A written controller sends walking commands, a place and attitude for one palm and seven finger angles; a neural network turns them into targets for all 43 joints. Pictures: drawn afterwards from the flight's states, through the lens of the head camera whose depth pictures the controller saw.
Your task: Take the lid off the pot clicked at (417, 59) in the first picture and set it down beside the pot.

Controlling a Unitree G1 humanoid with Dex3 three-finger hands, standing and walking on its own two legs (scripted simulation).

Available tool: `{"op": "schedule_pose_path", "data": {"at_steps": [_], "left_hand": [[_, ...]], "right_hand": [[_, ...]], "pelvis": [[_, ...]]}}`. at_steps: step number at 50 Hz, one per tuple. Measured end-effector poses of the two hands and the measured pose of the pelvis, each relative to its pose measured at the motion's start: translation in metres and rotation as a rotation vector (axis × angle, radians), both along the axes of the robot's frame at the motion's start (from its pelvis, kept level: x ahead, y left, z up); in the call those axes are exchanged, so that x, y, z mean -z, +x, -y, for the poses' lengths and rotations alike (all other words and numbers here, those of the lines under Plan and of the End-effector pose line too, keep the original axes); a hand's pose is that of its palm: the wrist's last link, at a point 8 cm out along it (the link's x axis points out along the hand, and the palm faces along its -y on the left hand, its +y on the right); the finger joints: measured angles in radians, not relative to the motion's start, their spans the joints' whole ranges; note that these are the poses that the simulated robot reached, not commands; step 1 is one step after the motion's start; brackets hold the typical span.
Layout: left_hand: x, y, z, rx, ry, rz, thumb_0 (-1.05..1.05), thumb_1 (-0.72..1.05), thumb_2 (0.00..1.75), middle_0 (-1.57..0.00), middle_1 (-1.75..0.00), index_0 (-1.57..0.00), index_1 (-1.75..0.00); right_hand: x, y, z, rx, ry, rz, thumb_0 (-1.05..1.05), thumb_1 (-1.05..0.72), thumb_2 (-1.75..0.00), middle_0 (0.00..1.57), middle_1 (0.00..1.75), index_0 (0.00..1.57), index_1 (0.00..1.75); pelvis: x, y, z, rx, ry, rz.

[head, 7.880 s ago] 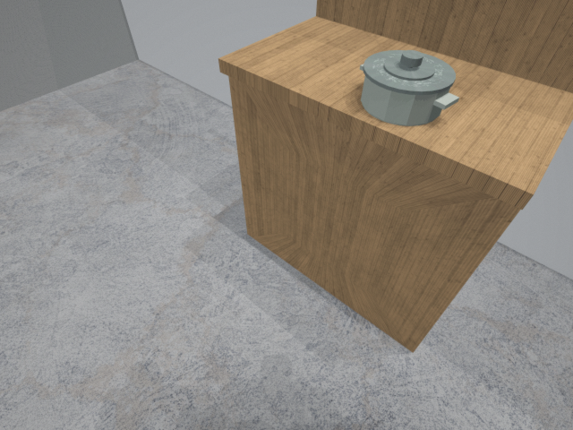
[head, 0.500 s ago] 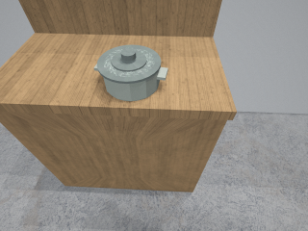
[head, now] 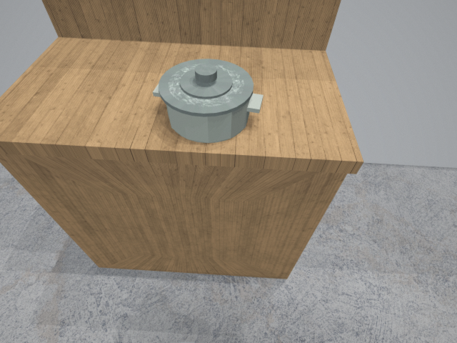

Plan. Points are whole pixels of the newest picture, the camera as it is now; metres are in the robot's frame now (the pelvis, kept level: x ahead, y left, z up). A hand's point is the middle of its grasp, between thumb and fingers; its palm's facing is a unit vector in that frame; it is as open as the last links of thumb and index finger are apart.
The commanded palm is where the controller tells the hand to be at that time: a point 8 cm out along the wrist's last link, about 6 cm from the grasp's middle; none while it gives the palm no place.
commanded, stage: come to a stop and stand still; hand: left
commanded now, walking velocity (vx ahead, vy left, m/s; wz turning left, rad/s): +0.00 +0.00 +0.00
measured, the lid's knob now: (206, 73) +0.58 +0.09 +0.16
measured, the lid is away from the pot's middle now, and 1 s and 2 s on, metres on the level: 0.00 0.00 0.00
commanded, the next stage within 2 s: look again from close up in 0.10 s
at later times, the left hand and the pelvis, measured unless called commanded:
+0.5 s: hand out of the picture +0.00 +0.17 -0.17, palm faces +0.02 -0.98 -0.19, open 7.4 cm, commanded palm none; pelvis +0.01 +0.00 +0.00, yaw +0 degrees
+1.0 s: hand out of the picture +0.03 +0.16 -0.17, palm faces +0.01 -0.98 -0.19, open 7.3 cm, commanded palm none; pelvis +0.02 -0.01 +0.01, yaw -1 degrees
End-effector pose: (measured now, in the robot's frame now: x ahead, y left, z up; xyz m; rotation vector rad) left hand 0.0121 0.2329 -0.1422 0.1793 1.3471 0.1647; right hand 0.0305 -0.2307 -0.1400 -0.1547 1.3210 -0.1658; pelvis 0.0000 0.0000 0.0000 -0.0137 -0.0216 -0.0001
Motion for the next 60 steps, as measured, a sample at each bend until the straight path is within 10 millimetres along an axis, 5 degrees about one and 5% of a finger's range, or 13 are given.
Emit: {"op": "schedule_pose_path", "data": {"at_steps": [16,39,60], "left_hand": [[0.001,-0.024,0.010,-0.022,-0.033,-0.072,0.00,0.91,0.89,-0.20,-0.30,-0.20,-0.30],[-0.003,0.005,0.017,-0.003,-0.028,-0.028,0.00,0.91,0.89,-0.20,-0.30,-0.20,-0.30],[-0.004,0.011,0.031,-0.025,-0.035,-0.057,0.00,0.91,0.89,-0.20,-0.30,-0.20,-0.30]], "right_hand": [[-0.003,0.004,-0.001,0.004,-0.003,-0.005,0.01,-0.93,-0.90,0.20,0.30,0.20,0.30],[-0.002,-0.011,-0.002,0.034,0.017,-0.052,0.01,-0.93,-0.90,0.20,0.30,0.20,0.30],[0.004,-0.012,0.002,0.061,0.049,-0.090,0.01,-0.91,-0.90,0.20,0.30,0.20,0.30]], "pelvis": [[-0.003,0.005,-0.001,0.005,0.004,-0.006],[-0.006,0.015,0.005,0.011,0.011,-0.005],[-0.004,0.036,0.019,0.014,0.021,-0.021]]}}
